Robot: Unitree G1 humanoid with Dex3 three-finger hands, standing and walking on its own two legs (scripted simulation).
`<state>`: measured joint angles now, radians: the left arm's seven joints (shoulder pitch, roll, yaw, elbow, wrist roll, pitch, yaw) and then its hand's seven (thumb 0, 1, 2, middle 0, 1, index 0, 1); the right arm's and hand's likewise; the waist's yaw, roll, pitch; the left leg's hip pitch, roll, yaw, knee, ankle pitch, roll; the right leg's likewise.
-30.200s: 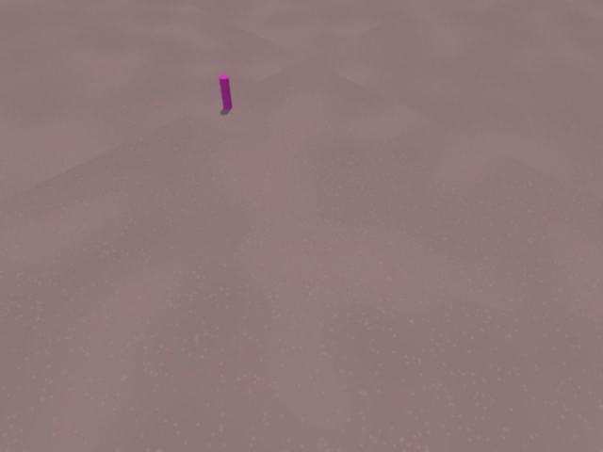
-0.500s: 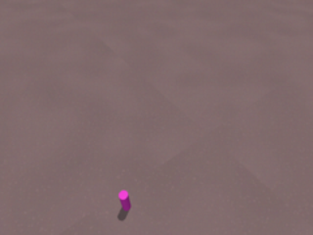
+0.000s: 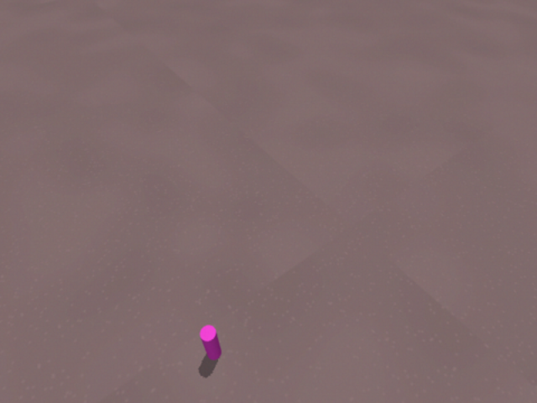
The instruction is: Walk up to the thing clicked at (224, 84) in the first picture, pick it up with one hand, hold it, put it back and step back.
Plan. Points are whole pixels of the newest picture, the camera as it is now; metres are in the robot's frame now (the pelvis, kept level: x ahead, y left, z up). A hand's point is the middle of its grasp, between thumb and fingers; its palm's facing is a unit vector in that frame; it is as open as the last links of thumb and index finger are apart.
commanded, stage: stand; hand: left
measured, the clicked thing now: (211, 343) +0.43 +0.19 -0.68
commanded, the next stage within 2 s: step back in 0.88 s
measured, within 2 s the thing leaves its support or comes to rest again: neither
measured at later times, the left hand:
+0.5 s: hand out of the picture +0.09 +0.24 -0.16, palm faces -0.02 -0.94 -0.33, open 7.4 cm
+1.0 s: hand out of the picture +0.10 +0.26 -0.16, palm faces +0.00 -0.94 -0.35, open 7.4 cm
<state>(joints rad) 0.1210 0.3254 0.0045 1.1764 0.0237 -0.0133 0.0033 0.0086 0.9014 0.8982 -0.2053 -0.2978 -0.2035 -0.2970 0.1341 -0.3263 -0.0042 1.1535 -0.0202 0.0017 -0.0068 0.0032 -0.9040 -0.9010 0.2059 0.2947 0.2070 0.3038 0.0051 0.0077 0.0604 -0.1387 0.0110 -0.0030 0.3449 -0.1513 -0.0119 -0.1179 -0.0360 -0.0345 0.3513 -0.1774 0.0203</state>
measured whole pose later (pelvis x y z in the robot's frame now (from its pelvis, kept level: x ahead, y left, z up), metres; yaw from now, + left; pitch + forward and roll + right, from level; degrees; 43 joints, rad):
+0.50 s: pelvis +0.02 +0.00 +0.00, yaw +0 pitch -2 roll +0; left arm 0.10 0.33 0.01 1.16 0.02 -0.02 0.00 0.01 0.90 0.90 -0.21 -0.30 -0.20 -0.30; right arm 0.11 -0.34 0.00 1.15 -0.02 -0.01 -0.01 0.00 -0.90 -0.90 0.21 0.29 0.21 0.30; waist 0.00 0.01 0.06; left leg -0.12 0.02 0.00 0.32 -0.17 -0.02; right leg -0.09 -0.03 -0.03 0.32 -0.19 0.02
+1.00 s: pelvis +0.01 +0.00 +0.00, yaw +0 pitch -2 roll +0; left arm 0.08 0.36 0.05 1.08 0.00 0.00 0.00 0.01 0.90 0.90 -0.21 -0.30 -0.20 -0.30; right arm 0.07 -0.36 -0.02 1.08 0.00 0.02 0.01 0.00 -0.90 -0.90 0.21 0.29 0.21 0.30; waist -0.01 0.00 0.11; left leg -0.20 0.02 0.00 0.44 -0.20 -0.01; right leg -0.18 -0.03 -0.03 0.43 -0.22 0.01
